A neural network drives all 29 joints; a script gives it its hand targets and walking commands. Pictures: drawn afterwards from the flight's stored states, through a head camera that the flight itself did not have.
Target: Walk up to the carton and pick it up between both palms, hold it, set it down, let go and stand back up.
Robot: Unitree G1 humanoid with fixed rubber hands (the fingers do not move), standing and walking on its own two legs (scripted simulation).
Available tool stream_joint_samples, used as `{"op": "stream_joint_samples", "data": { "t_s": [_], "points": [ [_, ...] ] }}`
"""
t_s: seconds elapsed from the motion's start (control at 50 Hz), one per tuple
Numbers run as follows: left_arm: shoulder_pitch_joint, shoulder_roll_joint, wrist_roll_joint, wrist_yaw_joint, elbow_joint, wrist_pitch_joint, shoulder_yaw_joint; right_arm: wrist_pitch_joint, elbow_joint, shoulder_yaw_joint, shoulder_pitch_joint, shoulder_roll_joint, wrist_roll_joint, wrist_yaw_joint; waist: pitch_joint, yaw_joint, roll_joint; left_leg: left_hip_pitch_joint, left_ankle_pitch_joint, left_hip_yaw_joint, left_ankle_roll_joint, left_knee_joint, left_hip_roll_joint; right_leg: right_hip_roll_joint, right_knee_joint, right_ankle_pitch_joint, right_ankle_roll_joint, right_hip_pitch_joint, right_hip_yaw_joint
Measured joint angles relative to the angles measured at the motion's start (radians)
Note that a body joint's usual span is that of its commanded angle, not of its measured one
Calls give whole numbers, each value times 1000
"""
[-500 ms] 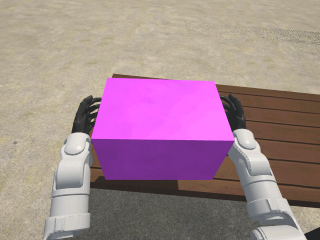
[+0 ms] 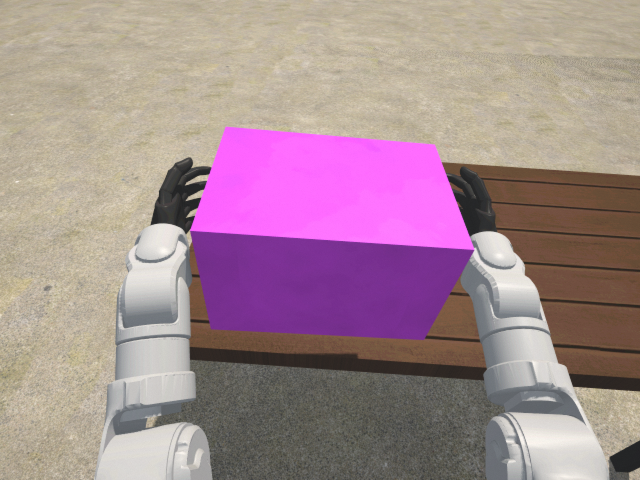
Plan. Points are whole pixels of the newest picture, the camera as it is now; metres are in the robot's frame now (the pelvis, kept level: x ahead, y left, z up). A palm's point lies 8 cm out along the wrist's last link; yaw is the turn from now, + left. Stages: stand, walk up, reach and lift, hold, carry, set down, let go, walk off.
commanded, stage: reach and lift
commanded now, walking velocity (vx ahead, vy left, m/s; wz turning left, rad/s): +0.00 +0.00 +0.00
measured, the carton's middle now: (325, 234) +0.39 -0.01 +0.13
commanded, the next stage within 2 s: hold in 0.38 s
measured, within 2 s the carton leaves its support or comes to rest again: neither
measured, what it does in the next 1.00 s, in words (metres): stands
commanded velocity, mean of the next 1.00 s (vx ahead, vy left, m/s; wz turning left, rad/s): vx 0.00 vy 0.00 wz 0.00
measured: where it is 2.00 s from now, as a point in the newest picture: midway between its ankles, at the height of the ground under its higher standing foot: outside the picture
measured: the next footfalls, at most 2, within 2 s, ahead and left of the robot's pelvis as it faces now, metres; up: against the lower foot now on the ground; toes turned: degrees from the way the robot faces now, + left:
none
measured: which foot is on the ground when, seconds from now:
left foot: down 0.00-1.00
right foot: down 0.00-1.00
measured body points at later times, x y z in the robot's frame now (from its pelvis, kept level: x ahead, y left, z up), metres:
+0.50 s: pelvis +0.02 +0.00 +0.00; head -0.03 +0.03 +0.45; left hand +0.38 +0.19 +0.17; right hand +0.38 -0.18 +0.18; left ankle +0.02 +0.12 -0.75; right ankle +0.03 -0.12 -0.75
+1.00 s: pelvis +0.01 +0.00 +0.00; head -0.04 +0.02 +0.45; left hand +0.36 +0.20 +0.19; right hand +0.38 -0.18 +0.20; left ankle +0.02 +0.12 -0.75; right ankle +0.03 -0.12 -0.75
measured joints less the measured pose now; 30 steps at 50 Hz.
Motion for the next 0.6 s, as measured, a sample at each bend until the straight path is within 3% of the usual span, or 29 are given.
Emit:
{"op": "stream_joint_samples", "data": {
  "t_s": [0.24,0.42,0.6],
  "points": [
    [-65,36,9,-30,94,-40,39,-42,71,-4,-54,24,-18,-31,17,-9,-12,19,-6,-23,-6,2,3,2,-11,-7,-3,33,-23],
    [29,22,19,-27,-7,-33,1,-44,-4,81,19,-14,73,-60,-4,-39,-20,49,-41,-32,-4,27,4,4,-41,-15,3,92,-32],
    [64,1,28,-20,-102,37,-11,-13,-47,99,42,-33,119,-57,9,-27,-28,73,-51,-17,3,35,0,0,-35,-20,8,112,-17]
  ]
}}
